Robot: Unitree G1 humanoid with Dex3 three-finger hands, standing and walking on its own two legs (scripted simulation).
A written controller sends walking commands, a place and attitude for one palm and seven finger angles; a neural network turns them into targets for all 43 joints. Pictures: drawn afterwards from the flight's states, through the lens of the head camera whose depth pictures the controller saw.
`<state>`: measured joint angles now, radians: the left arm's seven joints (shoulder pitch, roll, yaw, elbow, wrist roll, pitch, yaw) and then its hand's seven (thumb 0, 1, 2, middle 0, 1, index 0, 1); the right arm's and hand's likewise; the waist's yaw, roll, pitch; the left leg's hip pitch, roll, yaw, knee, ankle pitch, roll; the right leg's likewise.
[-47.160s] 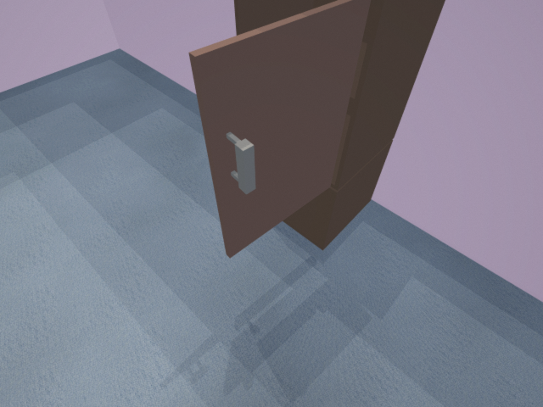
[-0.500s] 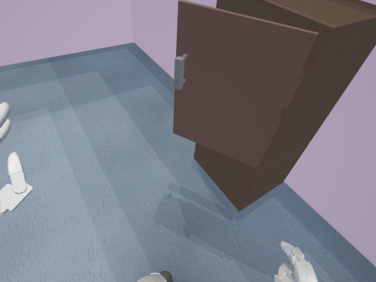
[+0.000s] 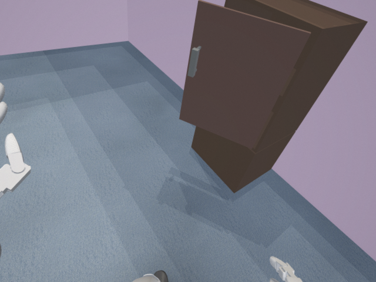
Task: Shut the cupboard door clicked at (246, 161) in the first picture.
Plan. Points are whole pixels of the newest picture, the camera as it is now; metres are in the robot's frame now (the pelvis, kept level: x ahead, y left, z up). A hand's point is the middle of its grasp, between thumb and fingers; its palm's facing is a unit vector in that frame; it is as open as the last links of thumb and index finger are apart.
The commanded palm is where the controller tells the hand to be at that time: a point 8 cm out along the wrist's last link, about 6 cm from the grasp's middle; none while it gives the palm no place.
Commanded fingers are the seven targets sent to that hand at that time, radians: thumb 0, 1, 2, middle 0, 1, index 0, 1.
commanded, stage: stop stepping back and stand still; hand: left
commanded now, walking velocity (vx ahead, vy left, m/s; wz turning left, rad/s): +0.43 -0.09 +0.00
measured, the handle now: (195, 61) +0.98 -0.04 +0.03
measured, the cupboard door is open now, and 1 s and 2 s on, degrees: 29 29 29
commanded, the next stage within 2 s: let the arm hang, fingers relaxed in 0.92 s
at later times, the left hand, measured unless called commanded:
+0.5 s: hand out of the picture +0.04 +0.34 +0.21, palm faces +0.34 -0.81 -0.49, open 7.5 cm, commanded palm -0.01 +0.38 +0.18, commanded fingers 0.00 0.90 0.90 -0.20 -0.30 -0.20 -0.30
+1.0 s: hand out of the picture +0.04 +0.39 +0.19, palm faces +0.33 -0.76 -0.56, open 7.4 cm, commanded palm none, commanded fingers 0.00 0.90 0.90 -0.20 -0.30 -0.20 -0.30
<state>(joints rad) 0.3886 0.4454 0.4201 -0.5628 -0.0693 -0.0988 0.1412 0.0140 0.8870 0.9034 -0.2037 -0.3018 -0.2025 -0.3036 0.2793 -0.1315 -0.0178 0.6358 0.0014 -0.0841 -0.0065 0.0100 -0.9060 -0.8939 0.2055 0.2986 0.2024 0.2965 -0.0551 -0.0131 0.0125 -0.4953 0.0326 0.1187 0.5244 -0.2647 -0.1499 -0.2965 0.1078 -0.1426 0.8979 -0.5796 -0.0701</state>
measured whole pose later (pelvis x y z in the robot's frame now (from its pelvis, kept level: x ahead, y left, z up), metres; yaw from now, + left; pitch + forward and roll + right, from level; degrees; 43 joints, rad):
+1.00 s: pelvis -0.19 +0.15 -0.01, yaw -6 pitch +1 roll -1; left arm 0.60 0.52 0.51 -0.59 -0.04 -0.21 0.17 0.01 0.89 0.90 -0.21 -0.30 -0.21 -0.30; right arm 0.29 -0.13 0.03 0.60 0.00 -0.06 -0.04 0.01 -0.90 -0.89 0.21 0.30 0.20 0.30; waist -0.03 -0.02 0.01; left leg -0.38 0.13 0.12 0.65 -0.31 -0.01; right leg -0.28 0.00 -0.11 0.58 -0.36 -0.03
